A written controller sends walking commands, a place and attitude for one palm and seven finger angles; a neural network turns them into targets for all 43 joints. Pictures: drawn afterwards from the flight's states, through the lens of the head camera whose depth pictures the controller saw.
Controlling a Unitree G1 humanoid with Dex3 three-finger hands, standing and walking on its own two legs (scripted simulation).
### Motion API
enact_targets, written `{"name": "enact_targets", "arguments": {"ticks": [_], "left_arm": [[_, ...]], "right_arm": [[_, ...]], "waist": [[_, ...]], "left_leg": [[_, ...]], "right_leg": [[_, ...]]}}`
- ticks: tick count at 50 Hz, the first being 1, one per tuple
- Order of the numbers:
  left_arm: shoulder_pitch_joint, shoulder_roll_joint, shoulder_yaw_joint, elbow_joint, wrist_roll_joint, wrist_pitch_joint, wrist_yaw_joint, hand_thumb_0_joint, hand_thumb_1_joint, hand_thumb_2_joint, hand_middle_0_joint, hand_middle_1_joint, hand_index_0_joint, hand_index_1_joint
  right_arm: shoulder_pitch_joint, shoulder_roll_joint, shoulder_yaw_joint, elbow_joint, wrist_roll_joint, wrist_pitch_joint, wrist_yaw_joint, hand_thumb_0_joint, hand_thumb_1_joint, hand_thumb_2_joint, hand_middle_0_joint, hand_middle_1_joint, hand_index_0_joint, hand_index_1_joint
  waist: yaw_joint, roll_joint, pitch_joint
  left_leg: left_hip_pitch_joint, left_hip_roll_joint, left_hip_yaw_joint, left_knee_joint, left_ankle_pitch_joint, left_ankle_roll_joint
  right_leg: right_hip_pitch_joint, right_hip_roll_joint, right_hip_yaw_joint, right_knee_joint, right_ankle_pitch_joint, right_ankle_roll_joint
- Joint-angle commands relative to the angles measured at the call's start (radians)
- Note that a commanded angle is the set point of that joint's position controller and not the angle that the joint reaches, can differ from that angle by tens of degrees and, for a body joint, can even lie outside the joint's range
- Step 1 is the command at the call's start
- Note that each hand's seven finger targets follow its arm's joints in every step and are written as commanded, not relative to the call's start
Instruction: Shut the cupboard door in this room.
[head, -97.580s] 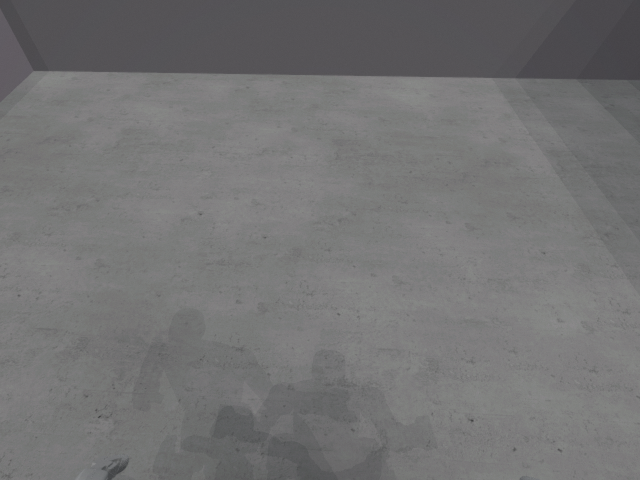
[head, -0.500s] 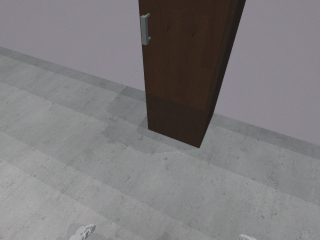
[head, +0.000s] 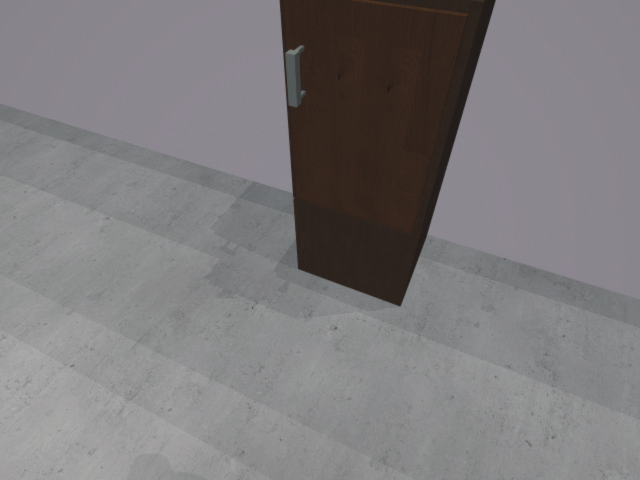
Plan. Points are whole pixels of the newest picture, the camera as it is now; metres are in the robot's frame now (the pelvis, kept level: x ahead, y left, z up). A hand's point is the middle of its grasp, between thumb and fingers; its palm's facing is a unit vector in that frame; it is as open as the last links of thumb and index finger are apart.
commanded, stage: let the arm hang, fingers relaxed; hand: left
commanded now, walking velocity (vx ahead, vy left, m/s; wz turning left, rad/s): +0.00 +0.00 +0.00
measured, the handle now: (297, 76) +0.97 +0.10 +0.06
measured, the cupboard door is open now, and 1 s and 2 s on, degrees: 0 0 0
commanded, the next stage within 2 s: look to check the result in 0.36 s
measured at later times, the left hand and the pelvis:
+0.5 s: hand out of the picture -0.04 +0.16 -0.18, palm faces +0.02 -0.99 -0.15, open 7.4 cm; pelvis +0.00 +0.01 +0.00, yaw -1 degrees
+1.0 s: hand out of the picture -0.01 +0.17 -0.18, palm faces +0.01 -0.98 -0.18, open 7.4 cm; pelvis +0.00 +0.00 +0.00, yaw -1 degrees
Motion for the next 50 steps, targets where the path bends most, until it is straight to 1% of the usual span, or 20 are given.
{"name": "enact_targets", "arguments": {"ticks": [1,7,9,11,13,17,20,26,29,31,32,35,36,37,40,41,45,46,48,50], "left_arm": [[0.069,0.081,0.009,-0.007,-0.003,-0.019,0.007,0.000,0.900,0.900,-0.200,-0.300,-0.200,-0.300],[0.087,0.053,0.009,0.013,-0.003,-0.020,0.010,0.000,0.900,0.900,-0.200,-0.300,-0.200,-0.300],[0.094,0.047,0.008,0.019,-0.002,-0.019,0.011,0.000,0.900,0.900,-0.200,-0.300,-0.200,-0.300],[0.103,0.047,0.008,0.022,-0.001,-0.019,0.011,0.000,0.900,0.900,-0.200,-0.300,-0.200,-0.300],[0.105,0.033,0.008,0.025,-0.001,-0.018,0.012,0.000,0.900,0.900,-0.200,-0.300,-0.200,-0.300],[0.110,0.027,0.009,0.027,0.000,-0.019,0.013,0.000,0.900,0.900,-0.200,-0.300,-0.200,-0.300],[0.111,0.022,0.010,0.028,0.001,-0.017,0.012,0.000,0.900,0.900,-0.200,-0.300,-0.200,-0.300],[0.114,0.029,0.011,0.025,0.002,-0.020,0.013,0.000,0.900,0.900,-0.200,-0.300,-0.200,-0.300],[0.111,0.023,0.010,0.024,0.001,-0.020,0.013,0.000,0.900,0.900,-0.200,-0.300,-0.200,-0.300],[0.111,0.035,0.012,0.021,0.002,-0.020,0.013,0.000,0.900,0.900,-0.200,-0.300,-0.200,-0.300],[0.104,0.031,0.012,0.022,0.003,-0.019,0.013,0.000,0.900,0.900,-0.200,-0.300,-0.200,-0.300],[0.104,0.033,0.012,0.021,0.002,-0.021,0.013,0.000,0.900,0.900,-0.200,-0.300,-0.200,-0.300],[0.103,0.044,0.014,0.019,0.003,-0.023,0.013,0.000,0.900,0.900,-0.200,-0.300,-0.200,-0.300],[0.099,0.038,0.014,0.020,0.002,-0.021,0.013,0.000,0.900,0.900,-0.200,-0.300,-0.200,-0.300],[0.094,0.039,0.014,0.018,0.002,-0.022,0.013,0.000,0.900,0.900,-0.200,-0.300,-0.200,-0.300],[0.095,0.052,0.015,0.015,0.002,-0.023,0.013,0.000,0.900,0.900,-0.200,-0.300,-0.200,-0.300],[0.087,0.048,0.014,0.015,0.001,-0.023,0.012,0.000,0.900,0.900,-0.200,-0.300,-0.200,-0.300],[0.085,0.058,0.015,0.012,0.002,-0.025,0.012,0.000,0.900,0.900,-0.200,-0.300,-0.200,-0.300],[0.080,0.052,0.014,0.012,0.000,-0.026,0.012,0.000,0.900,0.900,-0.200,-0.300,-0.200,-0.300],[0.077,0.052,0.014,0.012,0.001,-0.025,0.012,0.000,0.900,0.900,-0.200,-0.300,-0.200,-0.300]], "right_arm": [[0.067,-0.100,-0.021,-0.015,0.002,-0.014,-0.005,0.000,-0.900,-0.900,0.200,0.300,0.200,0.300],[0.088,-0.072,-0.020,0.002,0.001,-0.017,-0.010,0.000,-0.900,-0.900,0.200,0.300,0.200,0.300],[0.090,-0.065,-0.020,0.006,0.001,-0.016,-0.010,0.000,-0.900,-0.900,0.200,0.300,0.200,0.300],[0.096,-0.069,-0.022,0.005,0.003,-0.015,-0.011,0.000,-0.900,-0.900,0.200,0.300,0.200,0.300],[0.102,-0.058,-0.022,0.008,0.000,-0.014,-0.012,0.000,-0.900,-0.900,0.200,0.300,0.200,0.300],[0.108,-0.059,-0.024,0.005,0.001,-0.016,-0.014,0.000,-0.900,-0.900,0.200,0.300,0.200,0.300],[0.111,-0.060,-0.026,0.004,0.001,-0.015,-0.014,0.000,-0.900,-0.900,0.200,0.300,0.200,0.300],[0.113,-0.070,-0.030,-0.003,0.004,-0.017,-0.013,0.000,-0.900,-0.900,0.200,0.300,0.200,0.300],[0.110,-0.066,-0.028,0.000,0.001,-0.018,-0.013,0.000,-0.900,-0.900,0.200,0.300,0.200,0.300],[0.109,-0.077,-0.029,-0.002,0.004,-0.019,-0.012,0.000,-0.900,-0.900,0.200,0.300,0.200,0.300],[0.108,-0.070,-0.029,-0.001,0.002,-0.018,-0.012,0.000,-0.900,-0.900,0.200,0.300,0.200,0.300],[0.105,-0.071,-0.030,-0.001,0.002,-0.019,-0.011,0.000,-0.900,-0.900,0.200,0.300,0.200,0.300],[0.102,-0.083,-0.031,-0.004,0.005,-0.020,-0.011,0.000,-0.900,-0.900,0.200,0.300,0.200,0.300],[0.100,-0.074,-0.029,-0.001,0.002,-0.019,-0.011,0.000,-0.900,-0.900,0.200,0.300,0.200,0.300],[0.098,-0.078,-0.029,-0.001,0.002,-0.019,-0.011,0.000,-0.900,-0.900,0.200,0.300,0.200,0.300],[0.095,-0.086,-0.031,-0.002,0.005,-0.020,-0.010,0.000,-0.900,-0.900,0.200,0.300,0.200,0.300],[0.089,-0.079,-0.029,0.000,0.002,-0.019,-0.010,0.000,-0.900,-0.900,0.200,0.300,0.200,0.300],[0.086,-0.088,-0.031,-0.002,0.005,-0.019,-0.009,0.000,-0.900,-0.900,0.200,0.300,0.200,0.300],[0.086,-0.083,-0.029,-0.001,0.002,-0.020,-0.010,0.000,-0.900,-0.900,0.200,0.300,0.200,0.300],[0.079,-0.085,-0.030,0.001,0.002,-0.021,-0.010,0.000,-0.900,-0.900,0.200,0.300,0.200,0.300]], "waist": [[0.003,-0.031,0.061],[0.000,-0.010,0.067],[0.001,-0.013,0.084],[0.002,-0.010,0.093],[-0.001,0.010,0.097],[-0.002,0.007,0.083],[-0.004,0.017,0.095],[-0.003,-0.020,0.078],[-0.004,-0.004,0.076],[-0.003,-0.014,0.075],[-0.005,-0.016,0.084],[-0.004,-0.025,0.072],[-0.003,-0.022,0.069],[-0.005,-0.016,0.081],[-0.005,-0.026,0.080],[-0.002,-0.030,0.079],[-0.006,-0.016,0.079],[-0.004,-0.016,0.078],[-0.006,-0.024,0.069],[-0.006,-0.010,0.067]], "left_leg": [[-0.007,0.086,-0.106,-0.096,-0.007,0.008],[-0.013,0.083,-0.103,-0.101,-0.012,0.010],[-0.019,0.079,-0.104,-0.105,-0.025,0.009],[-0.020,0.078,-0.103,-0.104,-0.037,0.010],[-0.030,0.076,-0.102,-0.109,-0.060,0.009],[-0.022,0.080,-0.107,-0.110,-0.063,0.011],[-0.032,0.083,-0.109,-0.123,-0.094,0.010],[-0.020,0.084,-0.111,-0.112,-0.069,0.015],[-0.016,0.085,-0.111,-0.116,-0.070,0.015],[-0.012,0.088,-0.115,-0.115,-0.062,0.017],[-0.018,0.089,-0.113,-0.119,-0.072,0.016],[-0.008,0.087,-0.110,-0.114,-0.050,0.017],[-0.001,0.086,-0.108,-0.107,-0.032,0.018],[-0.005,0.087,-0.110,-0.113,-0.045,0.016],[-0.003,0.088,-0.109,-0.112,-0.037,0.016],[0.002,0.087,-0.107,-0.107,-0.025,0.017],[0.005,0.085,-0.102,-0.106,-0.027,0.014],[0.008,0.085,-0.103,-0.103,-0.020,0.014],[0.010,0.085,-0.104,-0.102,-0.009,0.014],[0.018,0.085,-0.100,-0.101,-0.003,0.012]], "right_leg": [[-0.074,-0.078,0.096,-0.088,0.018,-0.033],[-0.074,-0.077,0.098,-0.082,0.031,-0.032],[-0.083,-0.076,0.096,-0.081,0.026,-0.031],[-0.096,-0.074,0.098,-0.084,0.014,-0.031],[-0.096,-0.073,0.098,-0.084,0.008,-0.031],[-0.098,-0.071,0.097,-0.075,0.014,-0.031],[-0.106,-0.067,0.097,-0.069,0.008,-0.029],[-0.104,-0.067,0.099,-0.067,0.015,-0.028],[-0.107,-0.069,0.099,-0.064,0.017,-0.028],[-0.107,-0.067,0.101,-0.061,0.021,-0.028],[-0.110,-0.069,0.097,-0.061,0.017,-0.027],[-0.103,-0.070,0.101,-0.062,0.030,-0.027],[-0.103,-0.069,0.102,-0.064,0.034,-0.027],[-0.110,-0.071,0.100,-0.064,0.023,-0.027],[-0.106,-0.070,0.103,-0.064,0.032,-0.026],[-0.107,-0.071,0.104,-0.067,0.033,-0.028],[-0.108,-0.074,0.108,-0.074,0.032,-0.029],[-0.108,-0.072,0.110,-0.075,0.033,-0.030],[-0.097,-0.074,0.111,-0.076,0.041,-0.030],[-0.099,-0.075,0.109,-0.076,0.046,-0.030]]}}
